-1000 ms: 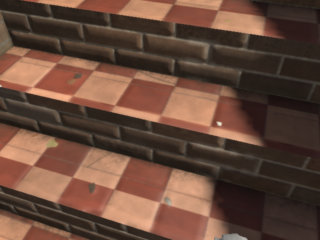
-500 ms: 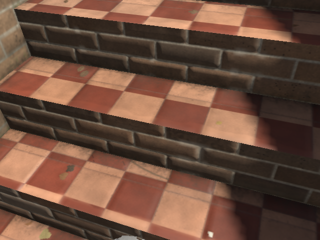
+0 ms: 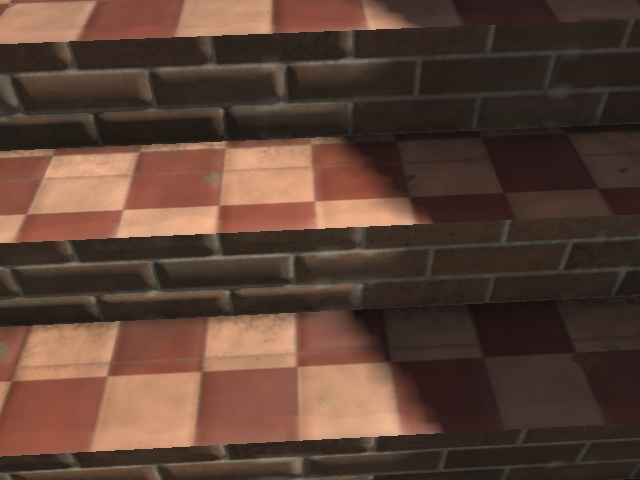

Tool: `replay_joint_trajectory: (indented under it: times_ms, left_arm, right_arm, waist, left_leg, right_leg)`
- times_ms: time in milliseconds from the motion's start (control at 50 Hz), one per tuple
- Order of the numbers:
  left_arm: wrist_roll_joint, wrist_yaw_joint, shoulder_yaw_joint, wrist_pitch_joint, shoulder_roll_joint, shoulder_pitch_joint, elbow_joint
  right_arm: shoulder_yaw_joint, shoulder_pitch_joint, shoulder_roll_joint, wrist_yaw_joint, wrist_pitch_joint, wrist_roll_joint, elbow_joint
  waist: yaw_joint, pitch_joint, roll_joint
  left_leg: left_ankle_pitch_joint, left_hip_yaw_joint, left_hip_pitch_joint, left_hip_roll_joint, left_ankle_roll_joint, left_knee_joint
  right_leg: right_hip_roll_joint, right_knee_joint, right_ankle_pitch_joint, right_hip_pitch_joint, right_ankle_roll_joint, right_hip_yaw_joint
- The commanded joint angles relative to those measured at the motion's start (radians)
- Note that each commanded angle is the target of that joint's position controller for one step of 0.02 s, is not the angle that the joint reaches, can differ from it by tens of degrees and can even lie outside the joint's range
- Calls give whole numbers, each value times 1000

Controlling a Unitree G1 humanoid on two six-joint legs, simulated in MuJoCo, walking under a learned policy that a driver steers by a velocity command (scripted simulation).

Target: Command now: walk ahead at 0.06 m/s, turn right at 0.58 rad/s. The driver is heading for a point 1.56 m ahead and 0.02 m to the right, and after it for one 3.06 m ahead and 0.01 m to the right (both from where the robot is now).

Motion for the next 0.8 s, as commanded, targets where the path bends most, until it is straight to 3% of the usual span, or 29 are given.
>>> replay_joint_trajectory:
  times_ms: [20,80,100,140,160,180,200,220,240,260,280,320,340,360,400,420,440,460,480,500,520,540,560,580,620,660,720,760,800]
  left_arm:
    - [20,-14,13,12,51,151,19]
    - [52,-8,6,23,50,-6,-43]
    - [54,2,-3,23,37,-39,-72]
    - [53,28,-22,14,24,52,-97]
    - [32,39,-21,-2,24,101,-99]
    - [17,53,-8,-24,46,99,-101]
    - [23,76,8,-46,80,89,-96]
    - [15,101,26,-57,157,49,-130]
    - [-5,110,59,-57,243,65,-148]
    - [36,108,68,-62,224,168,-122]
    - [44,94,74,-62,217,122,-122]
    - [20,77,28,-31,90,-65,-209]
    - [-8,75,-3,-13,38,-179,-266]
    - [-15,71,-33,8,-2,-221,-307]
    - [-52,60,-86,13,-78,-270,-371]
    - [16,145,-32,-28,23,73,-212]
    - [25,180,-23,-30,52,126,-185]
    - [-42,93,-51,-36,13,-185,-279]
    - [-24,40,-41,-21,32,-104,-246]
    - [-6,2,-31,-3,55,-24,-205]
    - [1,-13,-16,14,77,31,-199]
    - [17,32,0,0,68,71,-263]
    - [28,74,-4,-10,85,-17,-305]
    - [27,96,-5,-5,76,-88,-335]
    - [2,120,6,-4,53,-136,-364]
    - [-4,123,0,-9,9,-124,-390]
    - [33,123,5,-20,5,-147,-446]
    - [26,115,0,-20,-22,-53,-441]
    - [23,117,10,-26,4,38,-412]
  right_arm:
    - [-20,-383,-118,17,-54,10,-225]
    - [-21,-396,-128,2,-97,44,-254]
    - [-32,-327,-148,-2,-96,40,-236]
    - [-48,-228,-173,2,-76,17,-196]
    - [-47,-221,-162,6,-60,9,-198]
    - [-40,-173,-126,11,-45,11,-190]
    - [-25,-93,-47,21,-33,13,-182]
    - [-15,-68,7,6,-38,14,-236]
    - [-21,-177,-68,-13,-61,37,-294]
    - [-16,-320,-72,-16,-59,39,-316]
    - [-2,-307,-43,-8,-47,45,-305]
    - [-36,-204,-110,-4,-40,49,-241]
    - [-34,-146,-103,5,-42,43,-228]
    - [-34,-76,-92,10,-34,46,-213]
    - [-27,16,-62,42,-29,21,-153]
    - [24,-96,42,-19,11,57,-244]
    - [40,-119,63,-52,31,73,-216]
    - [8,13,6,60,0,20,-126]
    - [2,1,-37,97,-21,33,-116]
    - [2,-8,-47,95,-42,38,-119]
    - [-4,16,-83,67,-66,47,-136]
    - [-25,-156,-210,31,-88,62,-227]
    - [-38,-206,-219,18,-89,43,-238]
    - [-29,-150,-174,15,-83,29,-231]
    - [-25,-50,-134,23,-67,40,-227]
    - [-34,9,-156,25,-56,51,-218]
    - [-44,-4,-162,3,-44,37,-265]
    - [-53,-78,-178,-7,-25,38,-282]
    - [-54,-102,-159,5,-3,27,-301]
  waist:
    - [137,-11,45]
    - [94,10,73]
    - [57,21,110]
    - [67,38,110]
    - [81,28,103]
    - [58,19,73]
    - [7,1,-17]
    - [-64,-84,-199]
    - [33,-72,-238]
    - [145,-59,-196]
    - [124,-69,-149]
    - [60,-27,77]
    - [0,-28,68]
    - [-30,-48,89]
    - [-49,-50,80]
    - [34,96,118]
    - [58,92,17]
    - [-24,37,-112]
    - [12,29,-41]
    - [30,30,-37]
    - [47,-22,-19]
    - [175,-97,132]
    - [156,-104,123]
    - [121,-73,111]
    - [64,-4,159]
    - [54,-14,176]
    - [31,7,141]
    - [88,22,145]
    - [96,-6,157]
  left_leg:
    - [55,-56,-141,158,95,-318]
    - [96,-56,106,204,82,-285]
    - [110,-92,235,238,114,-260]
    - [278,-193,395,373,191,-195]
    - [235,-193,438,391,186,-159]
    - [143,-177,451,356,148,-96]
    - [10,-122,405,285,64,44]
    - [-236,-25,205,109,-50,226]
    - [-316,-60,-120,-12,-136,329]
    - [-419,-178,-286,-10,-144,635]
    - [-423,-289,-387,-2,-139,912]
    - [-309,-433,-378,-7,-111,1150]
    - [-235,-430,-311,11,-108,1189]
    - [-183,-464,-305,29,-134,1176]
    - [-173,-409,-237,64,-201,864]
    - [-204,-245,-188,21,-121,522]
    - [-287,-238,-73,10,-104,327]
    - [-326,-257,23,47,-189,175]
    - [-57,-221,178,-9,-187,74]
    - [128,-235,165,-9,-172,-6]
    - [243,-302,154,10,-109,-20]
    - [493,-404,154,56,64,57]
    - [420,-481,105,97,169,36]
    - [343,-567,89,132,208,-22]
    - [332,-717,207,193,236,-60]
    - [428,-788,290,238,255,-61]
    - [461,-680,286,183,235,-20]
    - [392,-642,174,133,206,-16]
    - [318,-673,67,133,192,-10]
  right_leg:
    - [-10,-67,29,367,25,-84]
    - [-76,-570,-146,426,87,-77]
    - [-69,-709,-265,388,99,-77]
    - [-75,-923,-179,393,85,-59]
    - [-49,-1092,-108,447,76,-89]
    - [7,-1230,-62,511,52,-127]
    - [23,-1291,154,619,-13,-57]
    - [-88,-1297,522,790,-188,164]
    - [-201,-1343,346,954,-326,398]
    - [-221,-1372,276,1009,-325,438]
    - [-225,-1327,378,1014,-290,410]
    - [-210,-1276,512,844,-236,267]
    - [-198,-1263,518,733,-238,220]
    - [-199,-1269,385,694,-240,242]
    - [-126,-1287,203,706,-152,141]
    - [-151,-1330,85,749,-132,85]
    - [-135,-1356,125,784,-116,62]
    - [-24,-1244,-74,731,-19,-35]
    - [-33,-1247,-61,652,-43,-12]
    - [-75,-1240,27,699,-62,26]
    - [-99,-1187,52,783,-75,47]
    - [12,-1088,25,812,-15,-97]
    - [50,-1035,-41,810,33,-164]
    - [61,-1011,-94,789,52,-166]
    - [58,-956,-136,588,73,-136]
    - [57,-864,-192,495,78,-91]
    - [90,-821,-336,453,68,-129]
    - [102,-1063,-183,604,49,-161]
    - [95,-1144,74,787,19,-139]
